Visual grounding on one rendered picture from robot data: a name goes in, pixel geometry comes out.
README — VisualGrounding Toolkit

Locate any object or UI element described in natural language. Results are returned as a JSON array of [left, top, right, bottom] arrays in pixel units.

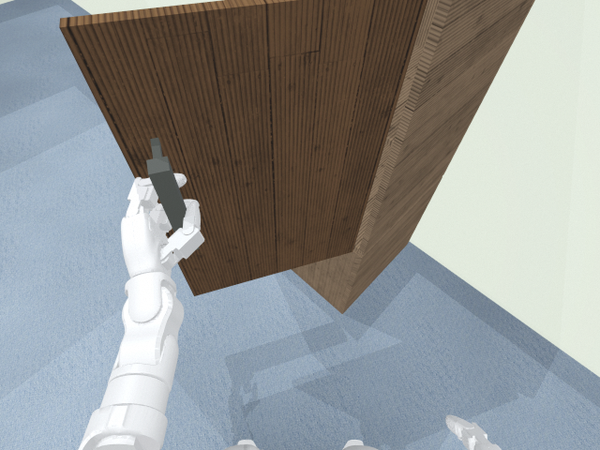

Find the robot left forearm
[[78, 271, 184, 450]]

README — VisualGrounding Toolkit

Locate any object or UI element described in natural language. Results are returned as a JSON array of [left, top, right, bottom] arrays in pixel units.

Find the cupboard door
[[59, 0, 428, 296]]

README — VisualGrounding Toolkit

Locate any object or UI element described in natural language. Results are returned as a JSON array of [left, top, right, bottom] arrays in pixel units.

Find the left robot hand
[[121, 173, 204, 278]]

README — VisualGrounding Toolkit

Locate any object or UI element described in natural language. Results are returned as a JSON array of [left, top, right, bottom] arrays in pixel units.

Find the right robot hand
[[445, 415, 502, 450]]

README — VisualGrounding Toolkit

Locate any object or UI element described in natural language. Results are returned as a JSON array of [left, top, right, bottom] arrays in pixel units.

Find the left robot shin
[[237, 440, 257, 447]]

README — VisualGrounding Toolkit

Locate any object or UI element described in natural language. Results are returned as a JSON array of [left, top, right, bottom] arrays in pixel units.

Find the handle
[[146, 138, 199, 250]]

